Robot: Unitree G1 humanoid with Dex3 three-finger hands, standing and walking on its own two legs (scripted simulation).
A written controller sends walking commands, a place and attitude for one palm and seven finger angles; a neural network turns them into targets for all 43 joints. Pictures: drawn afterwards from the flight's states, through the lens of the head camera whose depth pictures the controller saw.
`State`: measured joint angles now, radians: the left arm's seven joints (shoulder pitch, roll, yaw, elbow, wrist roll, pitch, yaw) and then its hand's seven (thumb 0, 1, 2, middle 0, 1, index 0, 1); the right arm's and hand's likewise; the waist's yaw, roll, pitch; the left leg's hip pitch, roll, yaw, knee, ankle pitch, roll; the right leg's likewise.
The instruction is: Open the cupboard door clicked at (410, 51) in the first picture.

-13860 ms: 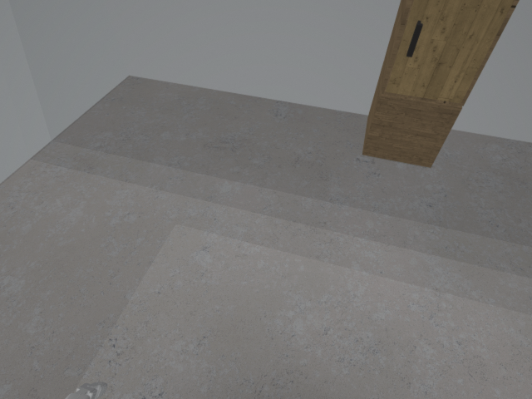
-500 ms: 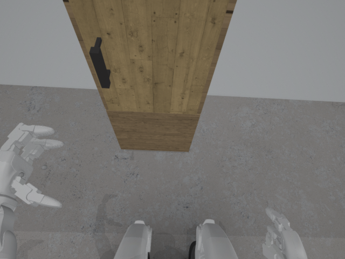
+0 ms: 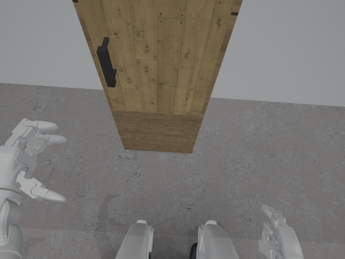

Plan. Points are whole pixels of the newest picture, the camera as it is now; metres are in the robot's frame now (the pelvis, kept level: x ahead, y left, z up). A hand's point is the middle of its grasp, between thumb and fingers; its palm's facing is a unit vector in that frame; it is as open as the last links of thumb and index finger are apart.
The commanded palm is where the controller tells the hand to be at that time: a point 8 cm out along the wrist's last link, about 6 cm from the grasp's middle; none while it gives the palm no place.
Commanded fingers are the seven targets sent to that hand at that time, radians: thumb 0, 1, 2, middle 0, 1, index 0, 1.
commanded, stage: move the hooked fingers beside the handle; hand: left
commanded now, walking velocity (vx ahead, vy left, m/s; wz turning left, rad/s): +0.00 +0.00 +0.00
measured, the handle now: (108, 63) +0.59 +0.22 +0.04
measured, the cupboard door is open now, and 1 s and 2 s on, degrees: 0 0 0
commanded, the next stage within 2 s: none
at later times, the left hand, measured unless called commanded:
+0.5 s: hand (65, 123) +0.39 +0.27 +0.04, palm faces +0.02 -1.00 -0.05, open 14.0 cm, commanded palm +0.37 +0.32 +0.04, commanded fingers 0.00 -0.50 0.30 -0.30 -1.20 -0.30 -1.20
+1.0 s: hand (68, 97) +0.46 +0.29 +0.04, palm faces +0.02 -1.00 -0.03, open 14.0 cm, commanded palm +0.45 +0.33 +0.04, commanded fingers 0.00 -0.50 0.30 -0.30 -1.20 -0.30 -1.20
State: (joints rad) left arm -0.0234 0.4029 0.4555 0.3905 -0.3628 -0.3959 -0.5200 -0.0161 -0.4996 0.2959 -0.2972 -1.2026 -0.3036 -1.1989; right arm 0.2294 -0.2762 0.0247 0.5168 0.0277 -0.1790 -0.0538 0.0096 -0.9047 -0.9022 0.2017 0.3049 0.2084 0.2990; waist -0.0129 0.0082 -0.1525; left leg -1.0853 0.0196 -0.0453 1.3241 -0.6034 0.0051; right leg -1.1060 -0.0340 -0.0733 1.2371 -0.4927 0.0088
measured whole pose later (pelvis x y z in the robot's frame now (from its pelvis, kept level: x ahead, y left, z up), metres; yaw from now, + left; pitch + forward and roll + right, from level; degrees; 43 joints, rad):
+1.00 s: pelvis -0.01 +0.00 -0.02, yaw -2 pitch +27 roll -4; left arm -0.74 0.68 0.59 1.07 -0.17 -0.42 -0.54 -0.02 -0.50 0.30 -0.30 -1.20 -0.30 -1.20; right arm 0.29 -0.30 0.04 0.59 0.00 -0.01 -0.03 0.01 -0.91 -0.90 0.20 0.30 0.21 0.30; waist -0.13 0.01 -0.12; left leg -1.25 0.04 -0.04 1.38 -0.60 0.01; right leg -1.27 -0.01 -0.06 1.27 -0.47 0.01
